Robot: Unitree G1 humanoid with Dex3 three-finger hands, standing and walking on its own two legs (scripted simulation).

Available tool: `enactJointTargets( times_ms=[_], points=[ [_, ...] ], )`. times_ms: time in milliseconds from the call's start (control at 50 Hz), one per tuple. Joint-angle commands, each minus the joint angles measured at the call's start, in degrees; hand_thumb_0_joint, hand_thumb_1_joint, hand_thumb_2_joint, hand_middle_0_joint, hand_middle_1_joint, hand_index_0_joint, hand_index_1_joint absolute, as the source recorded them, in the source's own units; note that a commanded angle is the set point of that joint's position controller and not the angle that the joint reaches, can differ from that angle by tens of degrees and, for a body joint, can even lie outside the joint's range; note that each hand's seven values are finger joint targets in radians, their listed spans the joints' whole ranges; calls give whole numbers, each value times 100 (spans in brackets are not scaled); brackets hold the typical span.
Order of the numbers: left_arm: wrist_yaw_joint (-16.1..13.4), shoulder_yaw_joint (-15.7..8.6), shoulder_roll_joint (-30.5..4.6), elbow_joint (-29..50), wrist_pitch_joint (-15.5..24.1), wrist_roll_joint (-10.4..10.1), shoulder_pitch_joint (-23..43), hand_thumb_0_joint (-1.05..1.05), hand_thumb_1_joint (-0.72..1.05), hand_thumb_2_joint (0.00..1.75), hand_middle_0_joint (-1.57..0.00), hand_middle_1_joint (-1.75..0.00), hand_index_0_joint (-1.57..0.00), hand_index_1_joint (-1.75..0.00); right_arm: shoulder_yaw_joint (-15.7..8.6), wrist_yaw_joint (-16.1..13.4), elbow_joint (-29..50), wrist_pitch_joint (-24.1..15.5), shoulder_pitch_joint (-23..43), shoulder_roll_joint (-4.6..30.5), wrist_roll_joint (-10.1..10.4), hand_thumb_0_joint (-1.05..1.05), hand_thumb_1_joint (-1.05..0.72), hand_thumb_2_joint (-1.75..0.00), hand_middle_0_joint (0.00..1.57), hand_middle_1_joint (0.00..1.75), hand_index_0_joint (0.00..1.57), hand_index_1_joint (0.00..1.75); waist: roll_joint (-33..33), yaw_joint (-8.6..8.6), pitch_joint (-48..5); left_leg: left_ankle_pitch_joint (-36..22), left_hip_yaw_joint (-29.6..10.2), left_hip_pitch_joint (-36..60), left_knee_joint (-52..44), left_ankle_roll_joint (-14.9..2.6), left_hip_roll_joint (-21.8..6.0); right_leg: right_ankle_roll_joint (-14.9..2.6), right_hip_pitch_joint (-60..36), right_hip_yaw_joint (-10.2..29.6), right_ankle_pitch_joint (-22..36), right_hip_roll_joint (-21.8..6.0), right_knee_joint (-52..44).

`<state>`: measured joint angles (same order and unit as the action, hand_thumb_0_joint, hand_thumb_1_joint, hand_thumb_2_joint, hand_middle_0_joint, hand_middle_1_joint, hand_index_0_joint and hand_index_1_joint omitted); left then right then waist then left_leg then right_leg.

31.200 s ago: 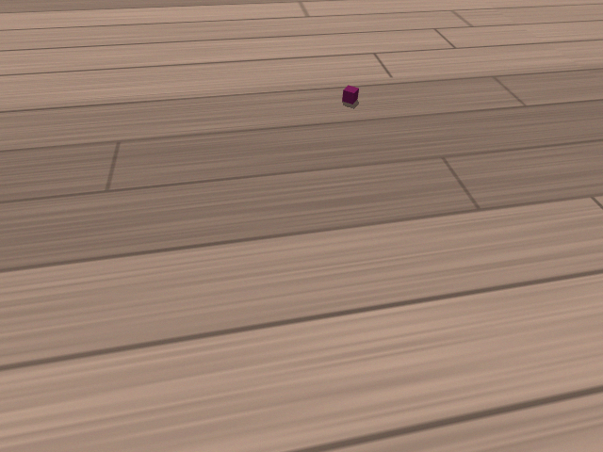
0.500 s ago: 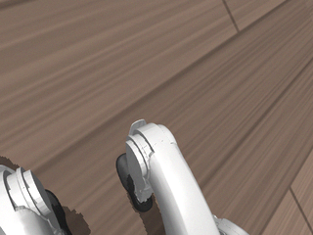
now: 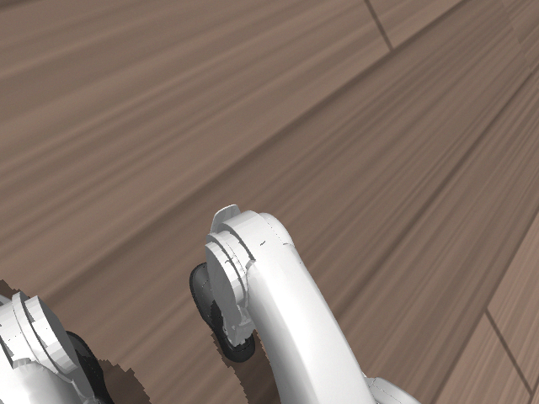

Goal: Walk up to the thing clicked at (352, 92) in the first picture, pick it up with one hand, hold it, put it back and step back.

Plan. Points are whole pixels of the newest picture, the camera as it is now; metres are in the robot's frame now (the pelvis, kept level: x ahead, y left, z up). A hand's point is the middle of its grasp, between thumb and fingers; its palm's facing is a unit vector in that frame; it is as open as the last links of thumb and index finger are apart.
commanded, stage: open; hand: left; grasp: from above
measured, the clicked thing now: out of the picture +0.41 +0.37 -0.28
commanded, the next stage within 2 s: withdraw in 0.94 s
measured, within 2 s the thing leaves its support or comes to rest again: rests again in 1.22 s
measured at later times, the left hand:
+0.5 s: hand out of the picture +0.42 +0.36 -0.25, palm faces -0.03 -0.46 -0.89, open 11.6 cm
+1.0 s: hand out of the picture +0.41 +0.36 -0.25, palm faces -0.03 -0.45 -0.89, open 12.5 cm
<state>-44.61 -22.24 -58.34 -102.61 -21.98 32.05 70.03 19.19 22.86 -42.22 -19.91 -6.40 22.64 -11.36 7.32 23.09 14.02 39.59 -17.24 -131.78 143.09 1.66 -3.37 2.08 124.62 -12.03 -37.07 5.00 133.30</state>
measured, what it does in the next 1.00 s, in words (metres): stands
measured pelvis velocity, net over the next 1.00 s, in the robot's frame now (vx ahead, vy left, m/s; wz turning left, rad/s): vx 0.00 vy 0.00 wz -0.01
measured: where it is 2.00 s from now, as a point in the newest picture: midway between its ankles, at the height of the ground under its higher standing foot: (167, 365)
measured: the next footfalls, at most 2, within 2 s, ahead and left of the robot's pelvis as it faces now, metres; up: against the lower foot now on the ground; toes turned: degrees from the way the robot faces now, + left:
none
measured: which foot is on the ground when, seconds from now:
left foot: down 0.00-1.00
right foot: down 0.00-1.00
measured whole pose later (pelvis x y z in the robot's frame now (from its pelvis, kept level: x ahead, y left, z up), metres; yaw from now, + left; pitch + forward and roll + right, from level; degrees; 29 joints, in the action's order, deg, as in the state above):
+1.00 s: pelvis +0.00 +0.00 +0.01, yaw -1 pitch +26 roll -15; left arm -44.9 -22.4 -59.5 -99.8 -22.2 31.5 69.7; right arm 20.0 22.7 -40.4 -20.6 -5.8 23.0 -11.0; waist 8.9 23.0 15.4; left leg 40.0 -18.0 -130.7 142.2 1.6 -3.3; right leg 2.2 122.9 -12.8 -37.3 5.0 131.6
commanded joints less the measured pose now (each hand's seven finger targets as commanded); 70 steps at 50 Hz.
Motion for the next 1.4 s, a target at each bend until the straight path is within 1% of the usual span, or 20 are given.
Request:
enactJointTargets(
  times_ms=[0,200,320,380,460,500,620,660,720,1000,1020,1040,1060,1100,1160,1200,1220,1260,1340,1380],
  points=[
    [-199,180,-1278,648,52,123,1244,0,8,78,-57,-72,-56,-74,-398,-27,-240,-45,-1245,1907,32,0,-89,-90,20,30,20,30,-2772,364,-3548,-780,546,2545,-1387,-170,-165,-167,-2094,-442,1282,91,-1318],
    [-275,67,-1352,697,30,104,1143,0,-8,91,-46,-79,-43,-82,-398,-56,-195,-109,-1231,1933,62,0,-89,-90,20,30,20,30,-2748,305,-3714,-887,575,2623,-1351,-170,-195,-156,-2361,-425,1404,137,-1428],
    [-326,143,-1302,739,-8,170,1231,0,-16,92,-37,-85,-35,-88,-445,-30,-198,-80,-1245,1993,62,0,-89,-90,20,30,20,30,-2976,375,-3574,-899,467,2821,-1489,-116,-236,-177,-2239,-506,1457,81,-1308],
    [-369,96,-1360,730,-30,216,1270,0,-18,92,-35,-87,-33,-89,-426,-19,-178,-68,-1234,1959,86,0,-89,-89,20,30,20,30,-3061,309,-3626,-977,472,2936,-1489,-100,-257,-193,-2198,-516,1484,80,-1329],
    [-331,205,-1317,808,-34,232,1280,0,-23,93,-29,-90,-28,-92,-455,-11,-221,-70,-1181,1954,74,0,-89,-89,20,30,20,30,-3138,374,-3461,-838,455,2927,-1557,-94,-243,-194,-2054,-526,1381,48,-1289],
    [-362,148,-1332,738,-38,244,1175,0,-23,95,-30,-90,-28,-92,-468,6,-120,-61,-1234,2002,100,0,-88,-89,20,30,20,30,-3095,352,-3499,-844,409,2990,-1577,-103,-264,-203,-2096,-557,1387,68,-1331],
    [-373,138,-1298,757,-43,148,1185,0,-26,97,-26,-94,-25,-95,-444,36,-89,-34,-1264,2001,85,0,-88,-89,20,30,20,30,-3104,356,-3586,-1123,410,3076,-1548,-79,-270,-204,-2164,-561,1608,57,-1281],
    [-337,176,-1267,815,-31,71,1258,0,-29,99,-24,-96,-23,-97,-423,27,-128,-70,-1236,2001,55,0,-88,-89,20,30,20,30,-3061,428,-3542,-1012,450,3003,-1542,-103,-249,-178,-2225,-526,1567,62,-1331],
    [-333,171,-1314,786,-44,73,1242,0,-28,100,-24,-97,-23,-98,-408,19,-120,-67,-1229,1984,79,0,-88,-89,20,30,20,30,-3028,356,-3552,-988,496,2907,-1499,-119,-240,-178,-2241,-502,1533,71,-1371],
    [-256,186,-1324,828,-18,59,1139,0,-36,108,-17,-101,-15,-103,-384,-36,-98,-72,-1278,1968,63,0,-88,-89,20,30,20,30,-2924,399,-3642,-1014,519,2810,-1456,-143,-217,-171,-2363,-480,1555,99,-1431],
    [-244,154,-1351,841,-9,40,1151,0,-35,106,-16,-104,-15,-105,-382,-42,-120,-82,-1265,1971,75,0,-88,-89,20,30,20,30,-2918,358,-3658,-972,520,2813,-1470,-139,-223,-172,-2354,-485,1508,101,-1418],
    [-254,162,-1374,797,-29,109,1163,0,-40,98,-11,-100,-14,-97,-379,-28,-81,-66,-1295,1964,98,0,-88,-89,20,30,20,30,-2981,358,-3652,-1040,473,2913,-1487,-124,-242,-185,-2235,-525,1529,95,-1413],
    [-221,184,-1300,803,-13,57,1148,0,-38,90,-13,-96,-16,-93,-377,-44,-107,-80,-1209,1950,73,0,-89,-89,20,30,20,30,-2995,375,-3609,-936,461,2885,-1518,-108,-241,-191,-2233,-515,1456,90,-1371],
    [-187,236,-1380,875,-2,171,1102,0,-37,89,-14,-95,-17,-92,-390,-62,-49,-78,-1240,1961,99,0,-88,-89,20,30,20,30,-3095,348,-3695,-989,495,2980,-1522,-116,-235,-200,-2280,-497,1495,124,-1445],
    [-110,258,-1480,1244,-19,346,1185,0,-34,87,-16,-93,-19,-90,-432,-41,-20,-71,-1231,1883,133,0,-88,-89,20,30,20,30,-3391,193,-3878,-1205,543,3096,-1550,-85,-241,-233,-2211,-493,1592,98,-1356],
    [-46,203,-1485,1642,-36,434,1247,0,-36,87,-15,-93,-18,-90,-551,-53,-31,-48,-1307,1867,157,0,-88,-89,20,30,20,30,-3621,51,-4253,-1473,612,3286,-1548,-52,-264,-260,-2318,-462,1785,113,-1331],
    [54,290,-1427,1877,-58,502,1248,0,-37,88,-14,-93,-17,-90,-649,-70,-38,-48,-1265,1834,146,0,-88,-89,20,30,20,30,-3752,29,-4353,-1469,672,3311,-1582,-29,-230,-272,-2277,-416,1766,86,-1273],
    [230,466,-1167,2431,-136,678,1183,0,-38,88,-14,-93,-16,-91,-868,-100,88,-26,-1301,1785,201,0,-88,-89,20,30,20,30,-4043,-150,-4790,-1594,757,3522,-1676,-23,-218,-316,-2300,-363,1796,96,-1327],
    [681,678,-545,3725,-278,820,705,0,-42,90,-11,-95,-13,-93,-1259,-205,77,114,-1369,1439,451,0,-89,-89,20,30,20,30,-4234,-707,-5978,-1754,929,3676,-1880,-48,-108,-401,-2392,-202,1859,98,-1364],
    [1017,976,18,3349,-450,960,-57,0,-42,90,-12,-94,-14,-92,-1395,-265,-64,240,-1390,1233,585,0,-89,-89,20,30,20,30,-3708,-833,-5557,-1618,1047,3146,-1842,-130,-55,-392,-2127,-91,1761,154,-1436]
  ],
)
